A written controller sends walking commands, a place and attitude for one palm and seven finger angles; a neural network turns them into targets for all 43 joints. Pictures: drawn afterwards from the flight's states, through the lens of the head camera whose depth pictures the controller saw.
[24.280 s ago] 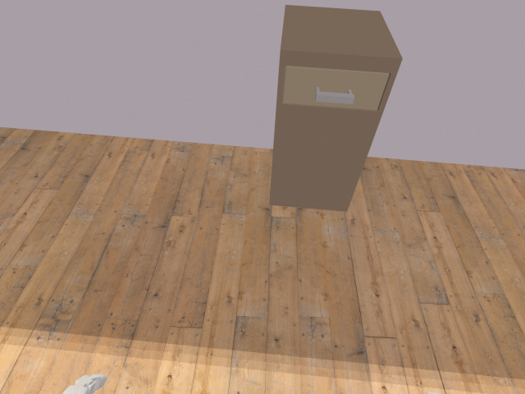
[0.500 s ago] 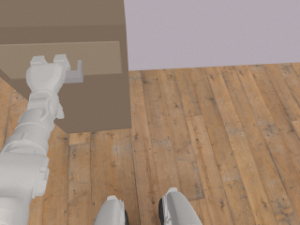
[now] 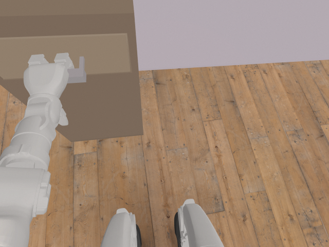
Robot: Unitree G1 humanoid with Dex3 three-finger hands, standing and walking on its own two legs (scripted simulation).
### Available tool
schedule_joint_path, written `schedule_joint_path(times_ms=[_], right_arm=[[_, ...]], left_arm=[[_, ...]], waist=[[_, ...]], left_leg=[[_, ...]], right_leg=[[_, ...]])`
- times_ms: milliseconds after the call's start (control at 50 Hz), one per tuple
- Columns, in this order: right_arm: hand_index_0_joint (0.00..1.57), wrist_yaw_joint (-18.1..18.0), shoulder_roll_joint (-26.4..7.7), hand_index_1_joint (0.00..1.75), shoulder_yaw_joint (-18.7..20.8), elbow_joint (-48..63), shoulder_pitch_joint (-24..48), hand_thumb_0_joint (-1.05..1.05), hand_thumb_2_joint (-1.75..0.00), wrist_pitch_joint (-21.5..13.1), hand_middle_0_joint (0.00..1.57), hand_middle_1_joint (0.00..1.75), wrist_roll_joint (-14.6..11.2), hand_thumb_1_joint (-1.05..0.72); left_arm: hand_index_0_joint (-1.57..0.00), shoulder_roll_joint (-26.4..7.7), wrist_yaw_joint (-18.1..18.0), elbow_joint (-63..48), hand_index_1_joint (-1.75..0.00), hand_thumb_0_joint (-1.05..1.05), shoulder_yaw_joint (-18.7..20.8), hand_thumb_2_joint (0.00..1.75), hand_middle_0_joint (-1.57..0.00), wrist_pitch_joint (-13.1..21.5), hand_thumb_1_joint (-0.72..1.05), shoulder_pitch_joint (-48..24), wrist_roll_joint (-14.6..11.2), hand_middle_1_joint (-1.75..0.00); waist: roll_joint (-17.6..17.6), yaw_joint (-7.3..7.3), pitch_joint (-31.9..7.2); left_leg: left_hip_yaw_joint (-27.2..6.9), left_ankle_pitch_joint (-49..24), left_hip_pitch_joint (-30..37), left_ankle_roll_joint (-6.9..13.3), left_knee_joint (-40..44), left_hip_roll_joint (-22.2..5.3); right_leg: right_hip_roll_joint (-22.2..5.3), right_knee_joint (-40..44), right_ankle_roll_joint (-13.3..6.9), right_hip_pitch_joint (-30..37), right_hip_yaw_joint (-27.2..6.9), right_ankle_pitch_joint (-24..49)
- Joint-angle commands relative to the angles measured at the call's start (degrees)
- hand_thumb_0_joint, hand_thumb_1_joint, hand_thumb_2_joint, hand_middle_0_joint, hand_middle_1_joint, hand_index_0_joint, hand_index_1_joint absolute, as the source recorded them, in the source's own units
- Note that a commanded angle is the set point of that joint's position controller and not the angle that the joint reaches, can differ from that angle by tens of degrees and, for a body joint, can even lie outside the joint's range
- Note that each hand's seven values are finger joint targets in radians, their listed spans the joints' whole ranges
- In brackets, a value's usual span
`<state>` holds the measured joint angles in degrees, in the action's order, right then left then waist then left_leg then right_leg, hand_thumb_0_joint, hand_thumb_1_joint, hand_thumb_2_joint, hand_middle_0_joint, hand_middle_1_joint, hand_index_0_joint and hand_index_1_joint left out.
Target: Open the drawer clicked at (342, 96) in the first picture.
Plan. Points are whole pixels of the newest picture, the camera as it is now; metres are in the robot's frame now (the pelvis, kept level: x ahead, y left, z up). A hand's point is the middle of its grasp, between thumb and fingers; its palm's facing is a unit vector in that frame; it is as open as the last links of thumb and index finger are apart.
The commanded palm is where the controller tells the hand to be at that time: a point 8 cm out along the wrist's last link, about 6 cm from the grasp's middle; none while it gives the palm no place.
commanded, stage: lower the fingers behind the handle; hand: left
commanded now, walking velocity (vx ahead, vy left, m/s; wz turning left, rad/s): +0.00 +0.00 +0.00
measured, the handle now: (58, 69) +0.55 +0.23 +0.00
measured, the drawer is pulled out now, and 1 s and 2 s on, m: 0.00 0.00 0.08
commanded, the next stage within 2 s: close the thumb around the handle in 0.18 s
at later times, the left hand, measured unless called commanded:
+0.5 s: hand (57, 91) +0.50 +0.24 -0.02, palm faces -0.06 -0.03 -1.00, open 12.5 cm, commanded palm +0.49 +0.22 +0.03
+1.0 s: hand (57, 91) +0.50 +0.24 -0.02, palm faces -0.07 -0.03 -1.00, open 5.9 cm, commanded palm +0.49 +0.23 +0.03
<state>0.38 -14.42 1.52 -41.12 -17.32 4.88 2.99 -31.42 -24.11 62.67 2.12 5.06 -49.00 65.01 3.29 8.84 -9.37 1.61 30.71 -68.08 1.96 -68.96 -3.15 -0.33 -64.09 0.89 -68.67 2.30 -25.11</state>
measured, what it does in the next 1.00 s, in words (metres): stands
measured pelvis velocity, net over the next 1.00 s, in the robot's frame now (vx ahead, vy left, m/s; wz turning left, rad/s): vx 0.00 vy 0.00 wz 0.00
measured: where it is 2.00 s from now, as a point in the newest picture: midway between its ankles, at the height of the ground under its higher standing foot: outside the picture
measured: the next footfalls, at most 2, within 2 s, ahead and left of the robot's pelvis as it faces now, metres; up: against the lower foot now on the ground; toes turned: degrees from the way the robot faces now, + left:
none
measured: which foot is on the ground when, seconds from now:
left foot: down 0.00-1.00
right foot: down 0.00-1.00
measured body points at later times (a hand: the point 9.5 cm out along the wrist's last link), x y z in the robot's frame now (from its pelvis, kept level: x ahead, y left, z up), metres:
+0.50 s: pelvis +0.00 +0.00 +0.00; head +0.16 +0.01 +0.42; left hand +0.50 +0.24 +0.03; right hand +0.01 -0.28 -0.12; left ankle +0.00 +0.10 -0.63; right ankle +0.04 -0.14 -0.63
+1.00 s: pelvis +0.00 +0.00 +0.00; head +0.16 +0.01 +0.42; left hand +0.50 +0.24 +0.03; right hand +0.01 -0.28 -0.12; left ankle +0.00 +0.10 -0.63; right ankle +0.04 -0.14 -0.63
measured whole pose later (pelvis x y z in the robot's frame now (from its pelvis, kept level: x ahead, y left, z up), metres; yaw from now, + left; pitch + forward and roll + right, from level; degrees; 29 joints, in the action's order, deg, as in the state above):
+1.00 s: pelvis +0.00 +0.00 +0.00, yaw +0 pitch +29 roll -3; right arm 0.1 -14.6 1.7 -40.9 -18.0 4.6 3.0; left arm -31.6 -23.6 62.0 1.7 6.1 -48.0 64.6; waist 3.2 8.5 -9.6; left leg 1.4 30.6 -67.4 1.8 -68.5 -3.1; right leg -0.2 -63.7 0.8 -68.0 2.4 -25.1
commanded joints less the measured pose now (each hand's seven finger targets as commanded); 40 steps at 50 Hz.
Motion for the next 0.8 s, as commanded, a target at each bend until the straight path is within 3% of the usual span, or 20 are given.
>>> schedule_joint_path(times_ms=[0,20,40,60,120,140,160,200,260,300,360,460,520,560,600,700,720,760,780], right_arm=[[0.20,-0.90,-10.86,0.30,3.50,1.93,-11.33,0.00,-0.90,-0.14,0.20,0.30,0.04,-0.90],[0.20,-1.01,-10.92,0.30,3.53,1.96,-11.54,0.00,-0.90,-0.14,0.20,0.30,0.05,-0.90],[0.20,-0.94,-10.65,0.30,3.70,2.06,-11.48,0.00,-0.90,-0.20,0.20,0.30,-0.03,-0.90],[0.20,-0.96,-10.57,0.30,3.64,1.97,-11.33,0.00,-0.90,-0.30,0.20,0.30,-0.02,-0.90],[0.20,-1.15,-10.62,0.30,3.56,2.15,-11.38,0.00,-0.90,-0.31,0.20,0.30,0.06,-0.90],[0.20,-1.10,-10.37,0.30,3.64,2.23,-11.30,0.00,-0.90,-0.44,0.20,0.30,0.03,-0.90],[0.20,-1.18,-10.28,0.30,3.82,2.07,-11.54,0.00,-0.90,-0.66,0.20,0.30,0.07,-0.90],[0.20,-1.03,-10.54,0.30,3.70,2.02,-11.28,0.00,-0.90,-0.69,0.20,0.30,0.20,-0.90],[0.20,-1.08,-10.40,0.30,3.84,2.01,-11.57,0.00,-0.90,-0.83,0.20,0.30,0.18,-0.90],[0.20,-1.08,-10.63,0.30,3.81,1.81,-11.60,0.00,-0.90,-0.72,0.20,0.30,0.25,-0.90],[0.20,-0.92,-10.56,0.30,4.00,1.74,-11.77,0.00,-0.90,-0.66,0.20,0.30,0.26,-0.90],[0.20,-0.84,-10.63,0.30,3.84,1.74,-11.92,0.00,-0.90,-0.48,0.20,0.30,0.14,-0.90],[0.20,-0.94,-10.77,0.30,3.75,2.05,-11.80,0.00,-0.90,-0.28,0.20,0.30,0.11,-0.90],[0.20,-0.88,-10.30,0.30,3.88,2.05,-11.64,0.00,-0.90,-0.47,0.20,0.30,0.08,-0.90],[0.20,-1.09,-10.50,0.30,3.71,1.72,-11.49,0.00,-0.90,-0.48,0.20,0.30,0.09,-0.90],[0.20,-1.11,-10.36,0.30,3.73,1.79,-11.52,0.00,-0.90,-0.86,0.20,0.30,0.08,-0.90],[0.20,-1.19,-10.54,0.30,3.66,1.77,-11.66,0.00,-0.90,-0.86,0.20,0.30,0.11,-0.90],[0.20,-1.21,-10.33,0.30,3.71,2.04,-11.76,0.00,-0.90,-0.90,0.20,0.30,0.18,-0.90],[0.20,-1.14,-10.47,0.30,3.71,1.92,-11.87,0.00,-0.90,-0.80,0.20,0.30,0.23,-0.90]], left_arm=[[-0.30,-15.57,-0.42,-8.05,-1.20,0.00,3.96,0.30,-0.30,-0.85,-0.50,-18.30,-1.17,-1.20],[-0.30,-16.33,-0.27,-9.40,-1.20,0.00,4.29,0.30,-0.30,-0.43,-0.50,-19.05,-1.03,-1.20],[-0.30,-13.69,-0.07,-8.51,-1.20,0.00,2.64,0.30,-0.30,-0.47,-0.50,-17.96,-1.05,-1.20],[-0.30,-13.51,0.07,-8.90,-1.20,0.00,2.44,0.30,-0.30,-0.10,-0.50,-18.46,-1.01,-1.20],[-0.30,-14.56,0.22,-9.24,-1.20,0.00,3.39,0.30,-0.30,0.86,-0.50,-18.02,-0.86,-1.20],[-0.30,-12.55,0.20,-8.64,-1.20,0.00,1.91,0.30,-0.30,0.90,-0.50,-18.10,-0.93,-1.20],[-0.30,-12.28,0.03,-9.44,-1.20,0.00,1.84,0.30,-0.30,1.36,-0.50,-19.24,-0.95,-1.20],[-0.30,-14.10,-0.23,-9.16,-1.20,0.00,3.46,0.30,-0.30,1.79,-0.50,-18.30,-0.92,-1.20],[-0.30,-12.47,-0.74,-8.55,-1.20,0.00,2.15,0.30,-0.30,1.67,-0.50,-18.75,-0.80,-1.20],[-0.31,-13.93,-1.11,-8.82,-1.21,0.00,3.29,0.35,-0.31,1.51,-0.39,-19.08,-0.61,-1.21],[-0.32,-12.99,-1.64,-9.55,-1.23,0.00,2.44,0.42,-0.32,0.78,-0.22,-20.23,-0.49,-1.23],[-0.34,-12.45,-1.28,-8.42,-1.26,0.00,1.71,0.54,-0.34,-0.44,0.06,-20.29,-0.93,-1.26],[-0.35,-13.96,-0.66,-8.95,-1.28,0.00,2.94,0.61,-0.35,-0.31,0.23,-18.67,-1.00,-1.28],[-0.36,-11.03,-0.36,-9.38,-1.29,0.00,1.00,0.66,-0.36,-0.09,0.34,-18.84,-1.18,-1.29],[-0.37,-12.57,-0.14,-8.79,-1.30,0.00,2.09,0.71,-0.37,0.29,0.45,-19.01,-1.04,-1.30],[-0.39,-11.76,0.04,-8.12,-1.33,0.00,1.52,0.83,-0.39,1.13,0.73,-18.87,-1.08,-1.33],[-0.39,-13.24,-0.12,-8.72,-1.34,0.00,2.34,0.85,-0.39,1.45,0.79,-19.36,-1.01,-1.34],[-0.40,-12.59,-0.19,-8.63,-1.35,0.00,2.13,0.90,-0.40,1.48,0.90,-18.21,-1.23,-1.35],[-0.40,-13.55,-0.25,-8.69,-1.35,0.00,3.08,0.90,-0.40,1.50,0.90,-17.02,-1.09,-1.35]], waist=[[2.76,0.06,-30.47],[4.54,-0.20,-31.41],[4.25,0.21,-30.52],[4.87,0.21,-29.27],[3.72,0.19,-29.55],[3.98,0.57,-28.47],[3.60,0.94,-28.63],[3.76,0.07,-29.13],[3.72,0.77,-28.27],[4.10,0.28,-29.28],[5.66,0.61,-29.78],[4.48,0.98,-30.20],[4.93,0.08,-31.53],[5.23,0.60,-30.23],[3.70,0.75,-28.62],[3.95,0.92,-27.67],[3.96,0.80,-27.80],[3.63,0.62,-28.56],[4.07,-0.10,-29.52]], left_leg=[[-2.84,-25.59,21.19,0.49,7.77,2.69],[-3.09,-26.28,22.27,0.33,7.88,2.61],[-3.26,-26.53,23.12,0.30,7.91,2.59],[-3.08,-26.28,22.89,0.25,7.99,2.50],[-3.21,-26.59,22.52,0.35,7.62,2.44],[-3.18,-25.59,22.08,0.32,7.78,2.55],[-3.20,-25.33,22.00,0.43,7.57,2.44],[-3.17,-25.24,21.70,0.38,7.48,2.51],[-3.15,-24.43,21.03,0.39,7.34,2.61],[-3.43,-25.92,21.84,0.26,7.27,2.53],[-3.40,-26.47,23.25,0.06,7.33,2.45],[-3.53,-26.14,23.24,0.17,7.69,2.54],[-3.50,-26.81,23.98,0.12,7.92,2.53],[-3.26,-26.44,24.17,0.21,7.97,2.50],[-3.40,-25.85,23.14,0.24,8.23,2.30],[-3.31,-24.12,22.19,0.38,8.09,2.46],[-3.18,-24.03,21.60,0.40,7.98,2.46],[-2.89,-25.03,21.31,0.50,7.78,2.65],[-3.02,-25.90,21.82,0.32,7.73,2.63]], right_leg=[[2.95,6.34,-2.61,18.51,0.58,18.34],[2.86,6.12,-2.66,18.09,0.69,18.34],[3.06,6.50,-2.75,16.81,0.88,17.78],[2.95,6.69,-2.73,16.45,0.89,17.40],[3.00,6.34,-2.73,16.49,0.78,17.69],[3.02,6.62,-2.77,15.89,0.91,16.73],[2.97,6.65,-2.71,15.76,0.88,16.67],[3.00,6.22,-2.87,15.96,0.79,16.43],[3.01,6.42,-2.79,15.21,0.89,15.78],[2.99,5.83,-2.91,15.14,0.85,16.59],[3.00,6.19,-2.89,14.60,1.03,16.53],[3.11,6.56,-2.81,15.69,1.09,16.68],[3.10,6.43,-2.82,16.61,0.99,17.27],[3.16,7.05,-2.82,15.97,1.05,16.89],[3.08,6.97,-2.78,15.92,1.00,16.53],[3.11,7.10,-2.90,14.77,0.88,15.04],[3.01,6.93,-2.81,15.39,0.84,15.31],[3.06,6.82,-2.80,16.69,0.67,17.02],[3.08,6.40,-2.92,16.70,0.75,17.37]])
